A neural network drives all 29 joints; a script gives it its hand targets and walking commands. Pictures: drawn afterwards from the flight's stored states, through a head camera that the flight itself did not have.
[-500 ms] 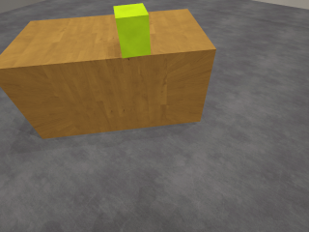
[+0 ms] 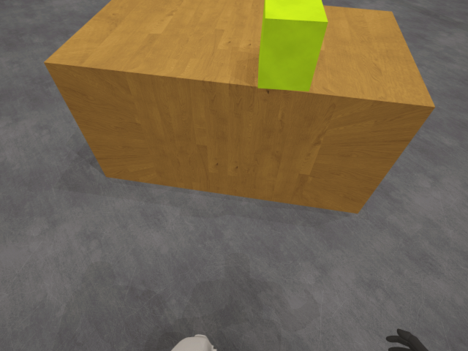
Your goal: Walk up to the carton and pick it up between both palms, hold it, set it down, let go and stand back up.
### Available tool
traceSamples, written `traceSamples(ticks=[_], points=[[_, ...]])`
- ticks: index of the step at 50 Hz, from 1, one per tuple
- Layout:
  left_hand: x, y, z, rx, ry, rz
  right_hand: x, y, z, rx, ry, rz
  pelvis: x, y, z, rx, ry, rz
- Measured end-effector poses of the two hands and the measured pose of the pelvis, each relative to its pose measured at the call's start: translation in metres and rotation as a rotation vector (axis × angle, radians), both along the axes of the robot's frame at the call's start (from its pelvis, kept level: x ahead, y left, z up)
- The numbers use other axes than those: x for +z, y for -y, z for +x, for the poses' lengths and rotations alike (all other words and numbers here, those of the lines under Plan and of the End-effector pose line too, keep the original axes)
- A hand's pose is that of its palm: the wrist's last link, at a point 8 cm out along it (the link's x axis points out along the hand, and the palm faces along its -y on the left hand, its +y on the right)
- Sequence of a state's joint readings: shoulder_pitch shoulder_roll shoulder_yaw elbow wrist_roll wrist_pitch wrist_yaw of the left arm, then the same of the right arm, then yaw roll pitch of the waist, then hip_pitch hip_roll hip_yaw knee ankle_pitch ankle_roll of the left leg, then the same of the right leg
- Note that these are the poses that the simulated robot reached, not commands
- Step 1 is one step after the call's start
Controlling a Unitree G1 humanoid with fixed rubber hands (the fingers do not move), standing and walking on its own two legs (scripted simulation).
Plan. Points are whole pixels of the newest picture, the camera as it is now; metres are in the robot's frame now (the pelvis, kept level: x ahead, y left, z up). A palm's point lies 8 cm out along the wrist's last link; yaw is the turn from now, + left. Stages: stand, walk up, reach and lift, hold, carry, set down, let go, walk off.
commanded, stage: walk up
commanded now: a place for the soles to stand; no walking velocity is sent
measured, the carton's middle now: (287, 42) +1.01 -0.05 +0.02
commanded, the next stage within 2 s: none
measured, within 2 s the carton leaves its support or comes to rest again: neither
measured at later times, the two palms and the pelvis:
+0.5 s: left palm (86, 340) +0.14 +0.27 -0.07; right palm out of the picture +0.18 -0.38 -0.11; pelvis +0.12 -0.06 +0.00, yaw +0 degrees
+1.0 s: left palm (129, 292) +0.23 +0.24 -0.12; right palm (432, 293) +0.29 -0.35 -0.10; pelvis +0.19 -0.05 +0.00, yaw +1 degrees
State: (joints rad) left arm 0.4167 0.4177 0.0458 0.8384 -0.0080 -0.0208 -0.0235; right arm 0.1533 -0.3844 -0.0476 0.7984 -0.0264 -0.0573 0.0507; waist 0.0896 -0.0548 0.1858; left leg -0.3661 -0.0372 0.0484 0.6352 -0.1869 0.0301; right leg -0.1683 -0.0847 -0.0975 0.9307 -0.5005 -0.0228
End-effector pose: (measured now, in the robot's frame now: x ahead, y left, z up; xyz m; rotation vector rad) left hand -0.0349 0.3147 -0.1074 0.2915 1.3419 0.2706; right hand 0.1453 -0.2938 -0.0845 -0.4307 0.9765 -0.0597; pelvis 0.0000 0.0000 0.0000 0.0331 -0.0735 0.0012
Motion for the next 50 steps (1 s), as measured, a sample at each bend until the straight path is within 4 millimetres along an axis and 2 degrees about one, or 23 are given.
traceSamples(ticks=[3, 8, 12, 16, 20, 28, 32, 36, 43, 47, 50], points=[[-0.004, 0.007, 0.038, -0.038, 0.041, -0.024, 0.008, -0.001, 0.013, -0.049, 0.041, 0.009, 0.003, 0.001, 0.018, 0.008, 0.011, -0.002], [0.0, 0.014, 0.103, -0.106, 0.137, -0.036, 0.016, 0.014, 0.016, -0.093, 0.064, -0.004, 0.006, 0.009, 0.044, -0.003, 0.019, 0.013], [0.008, 0.02, 0.142, -0.151, 0.173, -0.016, 0.011, 0.037, 0.012, -0.125, 0.051, -0.013, 0.004, 0.021, 0.063, -0.02, 0.024, 0.026], [0.015, 0.028, 0.17, -0.18, 0.183, 0.034, -0.007, 0.07, 0.011, -0.163, 0.021, -0.02, -0.007, 0.039, 0.084, -0.032, 0.025, 0.021], [0.023, 0.033, 0.178, -0.159, 0.199, 0.086, -0.028, 0.091, 0.019, -0.179, -0.057, -0.026, -0.014, 0.054, 0.102, -0.009, 0.019, -0.029], [0.039, 0.043, 0.178, -0.089, 0.129, 0.093, -0.027, 0.085, 0.048, -0.12, -0.167, 0.006, 0.005, 0.057, 0.129, -0.002, -0.004, -0.036], [0.03, 0.038, 0.187, -0.085, 0.096, 0.084, -0.023, 0.076, 0.066, -0.117, -0.178, -0.004, 0.005, 0.053, 0.144, 0.003, -0.015, -0.042], [0.008, 0.033, 0.207, -0.077, 0.094, 0.056, -0.023, 0.065, 0.085, -0.118, -0.15, -0.027, -0.003, 0.045, 0.156, 0.01, -0.009, -0.018], [-0.014, 0.053, 0.25, -0.1, 0.126, -0.006, -0.018, 0.056, 0.116, -0.127, -0.101, -0.013, -0.006, 0.047, 0.171, 0.007, -0.021, -0.006], [-0.014, 0.068, 0.26, -0.113, 0.133, -0.029, -0.017, 0.055, 0.135, -0.144, -0.082, 0.003, -0.003, 0.05, 0.18, 0.013, -0.023, -0.049], [-0.011, 0.071, 0.268, -0.115, 0.126, -0.034, -0.015, 0.053, 0.146, -0.143, -0.063, 0.012, 0.0, 0.05, 0.186, 0.007, -0.026, -0.03]])
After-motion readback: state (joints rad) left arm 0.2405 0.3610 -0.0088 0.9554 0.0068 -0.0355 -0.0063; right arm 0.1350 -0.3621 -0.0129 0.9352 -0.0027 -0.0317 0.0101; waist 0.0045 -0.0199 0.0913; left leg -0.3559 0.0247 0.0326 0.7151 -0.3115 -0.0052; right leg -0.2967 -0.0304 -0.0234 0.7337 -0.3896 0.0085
